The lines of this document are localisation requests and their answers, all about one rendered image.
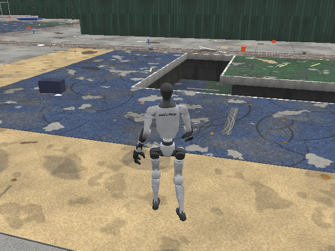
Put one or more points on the robot torso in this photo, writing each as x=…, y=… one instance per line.
x=167, y=120

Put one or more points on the robot right forearm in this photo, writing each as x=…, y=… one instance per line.
x=190, y=134

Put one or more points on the right robot hand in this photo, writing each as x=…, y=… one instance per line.
x=185, y=135

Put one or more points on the robot left upper arm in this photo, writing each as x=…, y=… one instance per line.
x=148, y=120

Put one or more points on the left robot shin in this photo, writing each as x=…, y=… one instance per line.
x=155, y=187

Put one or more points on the robot right upper arm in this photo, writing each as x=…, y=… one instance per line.
x=185, y=116

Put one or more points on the robot left forearm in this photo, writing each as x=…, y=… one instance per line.
x=141, y=141

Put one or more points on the left robot hand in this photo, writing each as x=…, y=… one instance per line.
x=136, y=157

